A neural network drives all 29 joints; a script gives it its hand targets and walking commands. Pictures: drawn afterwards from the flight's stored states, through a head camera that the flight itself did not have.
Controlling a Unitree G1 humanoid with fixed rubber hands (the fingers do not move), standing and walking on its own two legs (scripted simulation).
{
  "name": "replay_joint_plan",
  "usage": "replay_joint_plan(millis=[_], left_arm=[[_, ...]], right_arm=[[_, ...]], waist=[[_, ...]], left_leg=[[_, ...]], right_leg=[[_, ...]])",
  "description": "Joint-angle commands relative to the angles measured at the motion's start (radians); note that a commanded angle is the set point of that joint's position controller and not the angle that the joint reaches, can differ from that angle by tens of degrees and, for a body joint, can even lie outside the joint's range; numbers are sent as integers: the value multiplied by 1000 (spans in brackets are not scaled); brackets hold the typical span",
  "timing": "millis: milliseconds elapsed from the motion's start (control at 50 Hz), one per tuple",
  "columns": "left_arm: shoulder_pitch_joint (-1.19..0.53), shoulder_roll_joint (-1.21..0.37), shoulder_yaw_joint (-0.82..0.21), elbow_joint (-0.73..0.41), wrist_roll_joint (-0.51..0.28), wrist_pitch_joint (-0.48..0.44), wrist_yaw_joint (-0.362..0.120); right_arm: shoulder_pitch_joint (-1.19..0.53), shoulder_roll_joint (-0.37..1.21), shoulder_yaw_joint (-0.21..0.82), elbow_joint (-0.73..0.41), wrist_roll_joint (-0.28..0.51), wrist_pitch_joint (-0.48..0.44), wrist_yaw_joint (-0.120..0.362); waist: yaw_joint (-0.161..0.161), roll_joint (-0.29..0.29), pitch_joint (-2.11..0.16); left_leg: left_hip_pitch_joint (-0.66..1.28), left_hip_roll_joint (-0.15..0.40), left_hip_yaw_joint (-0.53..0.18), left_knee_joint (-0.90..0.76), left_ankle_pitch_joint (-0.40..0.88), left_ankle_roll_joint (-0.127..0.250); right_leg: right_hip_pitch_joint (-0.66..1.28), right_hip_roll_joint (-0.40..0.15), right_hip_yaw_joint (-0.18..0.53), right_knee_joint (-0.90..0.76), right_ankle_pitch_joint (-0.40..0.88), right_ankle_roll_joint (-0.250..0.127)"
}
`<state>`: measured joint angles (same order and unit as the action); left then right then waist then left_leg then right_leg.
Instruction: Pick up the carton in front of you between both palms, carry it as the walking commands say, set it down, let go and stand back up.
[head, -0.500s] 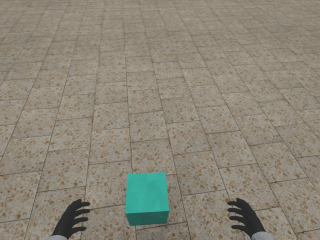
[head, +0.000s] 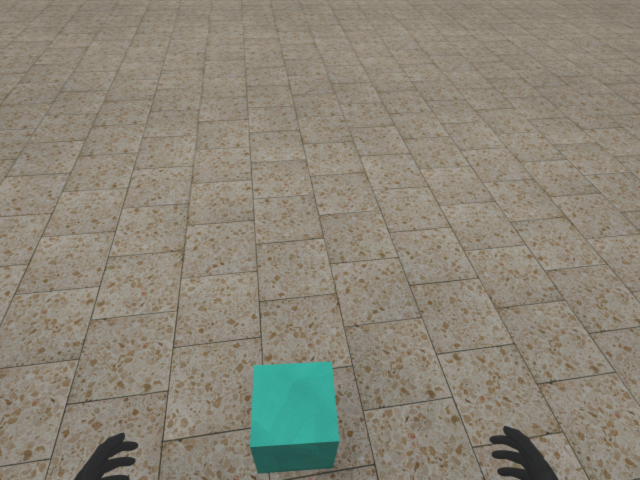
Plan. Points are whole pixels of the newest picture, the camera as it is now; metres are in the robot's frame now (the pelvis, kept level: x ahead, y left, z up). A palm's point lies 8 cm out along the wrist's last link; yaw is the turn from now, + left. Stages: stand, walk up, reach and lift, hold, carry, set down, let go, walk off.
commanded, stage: stand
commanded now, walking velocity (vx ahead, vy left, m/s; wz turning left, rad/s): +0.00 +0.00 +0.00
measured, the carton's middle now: (294, 418) +0.42 +0.05 -0.65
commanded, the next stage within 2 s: none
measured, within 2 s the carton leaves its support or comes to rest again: neither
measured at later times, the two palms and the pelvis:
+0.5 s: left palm out of the picture +0.13 +0.30 -0.09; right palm out of the picture +0.13 -0.29 -0.08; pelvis +0.01 +0.01 +0.00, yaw -1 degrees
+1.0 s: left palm out of the picture +0.09 +0.31 -0.09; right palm out of the picture +0.09 -0.30 -0.09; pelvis -0.01 +0.01 +0.01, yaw +0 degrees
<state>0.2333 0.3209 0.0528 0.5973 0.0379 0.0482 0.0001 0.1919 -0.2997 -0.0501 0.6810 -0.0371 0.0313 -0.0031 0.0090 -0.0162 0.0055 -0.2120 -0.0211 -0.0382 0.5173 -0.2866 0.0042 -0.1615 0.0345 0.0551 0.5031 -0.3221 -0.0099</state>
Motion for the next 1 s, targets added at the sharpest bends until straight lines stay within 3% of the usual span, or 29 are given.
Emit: replay_joint_plan(millis=[0,80,120,180,220,240,280,340,360,380,400,440,500,560,620,680,720,740,760,800,840,880,920,980], left_arm=[[-39,117,23,-40,-3,-44,5],[-39,148,21,3,0,-46,18],[-40,156,17,27,-3,-43,25],[-31,167,15,51,-4,-50,26],[-41,163,6,63,-10,-55,24],[-36,168,11,69,-3,-57,24],[-49,161,7,85,-8,-60,24],[-42,172,6,103,-8,-61,26],[-43,181,8,112,-8,-60,28],[-54,169,5,116,-7,-59,28],[-41,173,6,121,-7,-61,26],[-54,187,5,137,-8,-59,27],[-52,181,4,150,-13,-56,28],[-68,183,-6,164,-13,-60,27],[-68,196,-7,188,-10,-63,31],[-65,198,-5,216,-17,-63,30],[-63,187,-9,227,-17,-63,26],[-83,207,-7,229,-11,-66,26],[-77,213,-8,238,-14,-65,24],[-88,205,-11,246,-14,-66,23],[-93,198,-11,256,-9,-68,23],[-101,210,-8,268,-15,-68,22],[-97,211,-13,285,-21,-68,24],[-90,213,-13,292,-19,-69,22]], right_arm=[[-68,-137,-31,-37,2,-33,-8],[-70,-171,-30,20,1,-39,-10],[-67,-178,-31,37,4,-37,-13],[-69,-193,-28,68,1,-35,-18],[-87,-189,-22,77,3,-41,-17],[-78,-185,-24,82,5,-42,-18],[-95,-193,-23,88,4,-45,-18],[-77,-188,-17,115,9,-47,-17],[-94,-191,-16,117,6,-47,-15],[-92,-195,-20,115,7,-48,-19],[-95,-199,-18,123,5,-51,-20],[-77,-212,-17,136,8,-48,-18],[-87,-209,-14,154,16,-52,-20],[-88,-210,-11,164,15,-54,-21],[-90,-213,-11,183,12,-51,-19],[-100,-226,-13,200,11,-46,-18],[-112,-229,-14,205,13,-49,-17],[-90,-205,-7,215,18,-49,-14],[-99,-224,-8,228,12,-49,-14],[-104,-228,-7,233,18,-53,-14],[-107,-228,-10,242,14,-54,-16],[-99,-224,-7,256,13,-50,-16],[-117,-232,-2,267,20,-53,-12],[-105,-234,1,280,15,-53,-15]], waist=[[-11,61,-65],[-7,-8,-69],[-20,11,-65],[-7,49,-67],[-3,28,-75],[-16,28,-65],[-8,9,-52],[-15,44,-63],[2,22,-40],[-14,30,-46],[1,23,-63],[-16,32,-32],[-5,33,-43],[-21,22,-61],[-14,14,-36],[-4,-16,-2],[-2,31,4],[-17,11,-16],[-11,40,-3],[-16,5,16],[-16,41,18],[-16,31,-13],[-8,-12,-30],[-7,29,-5]], left_leg=[[66,83,-48,-65,292,0],[75,91,-61,-62,307,7],[88,94,-63,-60,331,10],[85,99,-71,-76,332,8],[83,109,-75,-75,323,16],[96,106,-71,-89,309,14],[86,110,-71,-86,338,11],[111,108,-71,-97,356,13],[92,107,-77,-99,349,13],[93,104,-72,-105,347,14],[92,109,-72,-101,357,11],[88,109,-79,-117,348,14],[96,118,-85,-125,351,13],[118,118,-80,-115,382,11],[112,116,-81,-120,373,15],[97,117,-86,-142,296,18],[77,117,-87,-153,232,18],[90,112,-95,-173,215,17],[87,116,-90,-174,216,18],[86,116,-99,-176,217,19],[90,117,-88,-185,197,17],[98,117,-83,-188,210,15],[118,130,-104,-185,243,25],[95,120,-96,-197,235,18]], right_leg=[[-44,-76,51,-79,252,15],[-21,-85,48,-85,286,19],[-26,-89,56,-82,306,13],[-9,-92,53,-87,303,12],[-7,-103,59,-89,301,10],[-20,-95,65,-94,269,7],[-13,-104,67,-97,313,7],[-7,-106,71,-97,304,3],[-2,-107,69,-107,294,2],[3,-108,66,-108,289,4],[22,-112,64,-102,303,1],[5,-111,64,-108,283,6],[8,-110,57,-104,288,2],[11,-110,60,-115,318,3],[25,-118,63,-128,337,4],[6,-124,73,-154,272,3],[7,-126,86,-175,221,0],[24,-123,85,-168,223,0],[18,-129,87,-179,230,1],[1,-125,84,-185,221,1],[2,-126,90,-199,200,2],[27,-123,84,-193,204,2],[36,-125,75,-194,240,5],[38,-134,84,-198,226,-3]])
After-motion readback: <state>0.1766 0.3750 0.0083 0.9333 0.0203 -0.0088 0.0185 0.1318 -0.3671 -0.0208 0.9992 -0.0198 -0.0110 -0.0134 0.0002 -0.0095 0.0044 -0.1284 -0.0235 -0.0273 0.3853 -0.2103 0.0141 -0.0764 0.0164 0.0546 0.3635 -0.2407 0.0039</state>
